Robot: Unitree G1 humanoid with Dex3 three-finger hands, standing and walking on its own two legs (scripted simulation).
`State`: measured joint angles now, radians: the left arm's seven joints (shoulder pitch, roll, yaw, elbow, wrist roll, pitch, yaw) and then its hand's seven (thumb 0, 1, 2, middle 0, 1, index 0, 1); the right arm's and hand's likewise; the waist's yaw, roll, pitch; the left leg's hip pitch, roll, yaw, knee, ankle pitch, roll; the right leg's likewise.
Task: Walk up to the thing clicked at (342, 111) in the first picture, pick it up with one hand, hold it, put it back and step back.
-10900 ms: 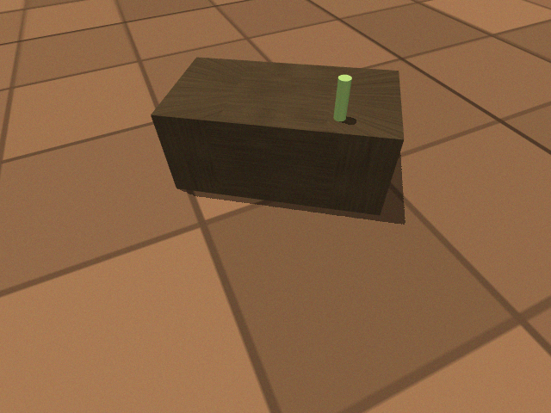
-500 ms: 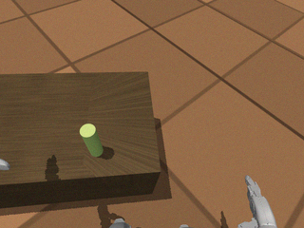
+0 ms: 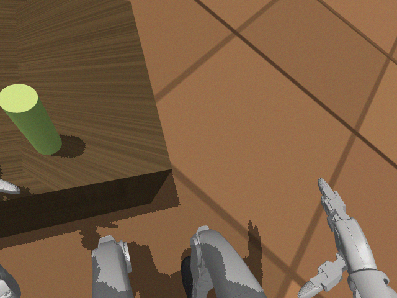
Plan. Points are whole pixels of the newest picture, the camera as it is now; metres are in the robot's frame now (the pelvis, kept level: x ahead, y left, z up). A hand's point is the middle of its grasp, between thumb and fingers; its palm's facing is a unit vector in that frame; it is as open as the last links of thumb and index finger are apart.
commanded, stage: close in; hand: left
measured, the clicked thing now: (36, 125) +0.48 +0.24 -0.06
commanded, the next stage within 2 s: rest palm in 0.56 s
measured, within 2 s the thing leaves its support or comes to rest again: neither
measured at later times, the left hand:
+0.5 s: hand (36, 142) +0.46 +0.25 -0.08, palm faces +0.21 -0.98 +0.03, open 17.4 cm
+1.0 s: hand (44, 141) +0.45 +0.23 -0.07, palm faces +0.26 -0.97 +0.00, open 16.9 cm
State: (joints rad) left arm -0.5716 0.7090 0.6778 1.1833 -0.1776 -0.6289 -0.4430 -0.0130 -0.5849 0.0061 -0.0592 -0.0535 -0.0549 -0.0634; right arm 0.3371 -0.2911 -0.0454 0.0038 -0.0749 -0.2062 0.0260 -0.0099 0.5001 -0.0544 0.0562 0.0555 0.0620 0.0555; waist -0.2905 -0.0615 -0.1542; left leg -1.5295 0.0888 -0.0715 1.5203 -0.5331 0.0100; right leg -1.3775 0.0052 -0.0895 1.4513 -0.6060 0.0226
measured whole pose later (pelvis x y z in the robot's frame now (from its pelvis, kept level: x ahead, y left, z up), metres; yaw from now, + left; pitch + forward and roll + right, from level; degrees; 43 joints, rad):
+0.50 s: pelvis +0.01 +0.00 -0.03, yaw +0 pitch +32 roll -7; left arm -0.53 0.51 0.55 1.00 -0.11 -0.61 -0.18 -0.01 -0.53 0.00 -0.06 -0.06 -0.08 -0.04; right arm 0.46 -0.29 -0.10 -0.25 -0.05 -0.09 0.07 -0.01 0.53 -0.04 0.06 0.06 0.06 0.06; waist -0.29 -0.03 -0.19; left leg -1.61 0.09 -0.07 1.63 -0.58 0.01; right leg -1.47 0.00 -0.08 1.57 -0.67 0.03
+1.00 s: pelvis +0.01 -0.01 -0.02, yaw +0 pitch +31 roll -6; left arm -0.49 0.44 0.52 0.98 -0.08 -0.67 -0.07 -0.01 -0.57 0.08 -0.22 -0.14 -0.22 -0.14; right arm 0.46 -0.29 -0.10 -0.30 -0.05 -0.01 0.09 -0.01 0.51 -0.05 0.06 0.06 0.06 0.06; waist -0.27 -0.03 -0.19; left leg -1.55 0.09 -0.06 1.59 -0.59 0.00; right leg -1.42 0.00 -0.07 1.55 -0.67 0.02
